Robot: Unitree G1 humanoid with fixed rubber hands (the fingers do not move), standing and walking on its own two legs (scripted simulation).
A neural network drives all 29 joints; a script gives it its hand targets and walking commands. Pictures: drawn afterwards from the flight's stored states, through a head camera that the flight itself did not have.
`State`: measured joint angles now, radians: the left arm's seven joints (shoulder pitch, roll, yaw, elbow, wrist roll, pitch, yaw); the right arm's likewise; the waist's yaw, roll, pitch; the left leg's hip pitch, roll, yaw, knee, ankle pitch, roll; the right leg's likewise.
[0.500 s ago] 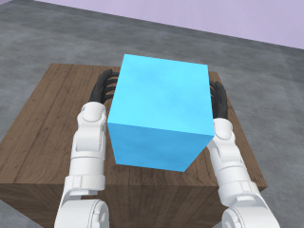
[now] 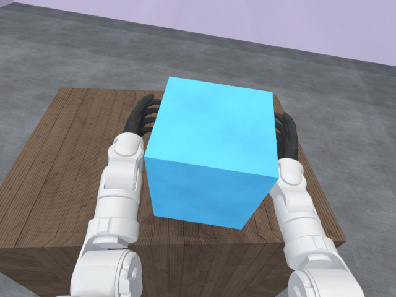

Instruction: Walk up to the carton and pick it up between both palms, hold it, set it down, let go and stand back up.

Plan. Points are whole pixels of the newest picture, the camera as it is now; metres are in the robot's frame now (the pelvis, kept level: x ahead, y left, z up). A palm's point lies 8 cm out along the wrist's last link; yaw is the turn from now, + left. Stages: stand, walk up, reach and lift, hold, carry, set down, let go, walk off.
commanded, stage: set down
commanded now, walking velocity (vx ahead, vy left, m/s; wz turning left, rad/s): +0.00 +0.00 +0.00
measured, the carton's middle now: (208, 159) +0.38 -0.03 +0.08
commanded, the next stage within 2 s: none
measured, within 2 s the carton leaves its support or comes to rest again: rests again in 1.82 s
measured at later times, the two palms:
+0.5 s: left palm (142, 132) +0.42 +0.12 +0.11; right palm (281, 157) +0.36 -0.18 +0.10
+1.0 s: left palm (145, 132) +0.45 +0.12 +0.09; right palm (274, 162) +0.37 -0.18 +0.07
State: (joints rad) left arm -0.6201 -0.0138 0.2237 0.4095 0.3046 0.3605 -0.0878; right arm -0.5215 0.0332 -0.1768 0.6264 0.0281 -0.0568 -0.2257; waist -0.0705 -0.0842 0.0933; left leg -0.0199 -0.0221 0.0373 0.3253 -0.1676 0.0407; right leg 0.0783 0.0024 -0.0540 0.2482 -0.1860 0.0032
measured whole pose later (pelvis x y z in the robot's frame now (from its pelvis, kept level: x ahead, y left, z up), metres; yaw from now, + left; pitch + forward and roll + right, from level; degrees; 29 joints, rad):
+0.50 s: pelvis +0.01 +0.00 +0.00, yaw -1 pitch -4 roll -1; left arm -0.77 0.02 0.31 0.78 0.32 0.18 -0.11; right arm -0.60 0.10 -0.37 0.80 -0.13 -0.14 -0.21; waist -0.07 -0.08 0.07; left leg -0.07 -0.02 0.05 0.30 -0.16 0.04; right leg 0.02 0.01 -0.04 0.22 -0.17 0.00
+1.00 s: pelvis +0.03 +0.01 +0.00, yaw -1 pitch +0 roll -1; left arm -0.80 0.06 0.30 0.91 0.31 0.10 -0.12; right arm -0.59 0.13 -0.42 0.85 -0.16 -0.21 -0.24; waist -0.09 -0.07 0.03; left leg -0.16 -0.01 0.06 0.34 -0.19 0.05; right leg -0.04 0.01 -0.04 0.20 -0.17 0.01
